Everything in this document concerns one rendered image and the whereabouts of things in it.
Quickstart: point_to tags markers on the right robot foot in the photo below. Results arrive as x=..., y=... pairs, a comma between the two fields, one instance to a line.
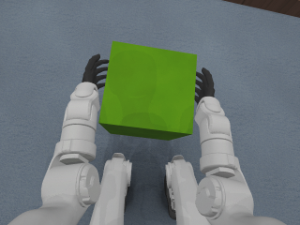
x=171, y=212

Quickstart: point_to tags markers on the robot right upper arm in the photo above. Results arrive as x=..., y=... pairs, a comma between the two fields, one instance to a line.
x=224, y=201

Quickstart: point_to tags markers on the left robot hand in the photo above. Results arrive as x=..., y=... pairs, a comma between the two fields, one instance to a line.
x=91, y=71

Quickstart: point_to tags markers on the right robot hand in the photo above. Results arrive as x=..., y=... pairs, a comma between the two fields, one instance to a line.
x=207, y=85

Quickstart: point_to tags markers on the robot left forearm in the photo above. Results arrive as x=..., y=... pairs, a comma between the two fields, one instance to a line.
x=77, y=142

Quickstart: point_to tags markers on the carton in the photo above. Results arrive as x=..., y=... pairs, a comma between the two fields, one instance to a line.
x=149, y=92

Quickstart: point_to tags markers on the robot right forearm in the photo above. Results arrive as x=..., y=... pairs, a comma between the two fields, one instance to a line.
x=216, y=141

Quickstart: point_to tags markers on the left robot thigh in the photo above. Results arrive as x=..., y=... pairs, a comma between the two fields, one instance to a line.
x=110, y=206

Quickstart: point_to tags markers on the robot left upper arm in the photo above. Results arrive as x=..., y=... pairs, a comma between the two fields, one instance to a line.
x=67, y=192

